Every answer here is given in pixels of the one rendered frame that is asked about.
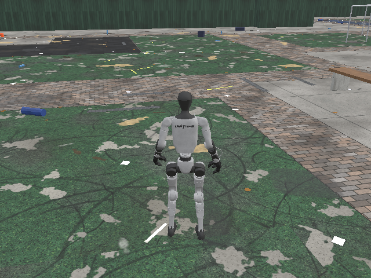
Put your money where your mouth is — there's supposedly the right robot upper arm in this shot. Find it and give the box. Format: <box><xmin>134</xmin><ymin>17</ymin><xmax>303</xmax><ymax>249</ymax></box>
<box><xmin>197</xmin><ymin>116</ymin><xmax>213</xmax><ymax>149</ymax></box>

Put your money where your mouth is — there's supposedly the robot thigh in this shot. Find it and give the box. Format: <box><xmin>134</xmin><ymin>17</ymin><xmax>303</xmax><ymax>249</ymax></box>
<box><xmin>194</xmin><ymin>162</ymin><xmax>205</xmax><ymax>203</ymax></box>
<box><xmin>166</xmin><ymin>162</ymin><xmax>178</xmax><ymax>201</ymax></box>

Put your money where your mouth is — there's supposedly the left robot thigh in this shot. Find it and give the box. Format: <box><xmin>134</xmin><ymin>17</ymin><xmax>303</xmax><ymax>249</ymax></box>
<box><xmin>166</xmin><ymin>162</ymin><xmax>178</xmax><ymax>201</ymax></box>

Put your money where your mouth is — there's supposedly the robot right forearm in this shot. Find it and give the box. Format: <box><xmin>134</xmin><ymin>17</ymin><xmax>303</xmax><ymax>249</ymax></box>
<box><xmin>208</xmin><ymin>140</ymin><xmax>220</xmax><ymax>163</ymax></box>

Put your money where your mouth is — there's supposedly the right robot thigh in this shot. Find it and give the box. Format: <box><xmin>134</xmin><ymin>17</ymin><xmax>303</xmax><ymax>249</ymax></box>
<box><xmin>194</xmin><ymin>162</ymin><xmax>205</xmax><ymax>203</ymax></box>

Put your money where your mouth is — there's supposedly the left robot upper arm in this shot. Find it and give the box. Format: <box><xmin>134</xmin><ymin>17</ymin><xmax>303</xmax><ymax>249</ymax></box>
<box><xmin>157</xmin><ymin>116</ymin><xmax>173</xmax><ymax>148</ymax></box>

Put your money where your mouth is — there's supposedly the robot right hand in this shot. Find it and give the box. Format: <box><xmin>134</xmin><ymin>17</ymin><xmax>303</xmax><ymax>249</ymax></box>
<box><xmin>208</xmin><ymin>160</ymin><xmax>221</xmax><ymax>174</ymax></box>

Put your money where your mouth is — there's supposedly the robot left forearm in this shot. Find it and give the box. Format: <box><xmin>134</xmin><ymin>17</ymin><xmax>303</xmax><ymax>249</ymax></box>
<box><xmin>154</xmin><ymin>139</ymin><xmax>163</xmax><ymax>158</ymax></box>

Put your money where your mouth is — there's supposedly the robot left hand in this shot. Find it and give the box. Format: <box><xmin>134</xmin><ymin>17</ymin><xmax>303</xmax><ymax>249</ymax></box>
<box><xmin>153</xmin><ymin>155</ymin><xmax>166</xmax><ymax>166</ymax></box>

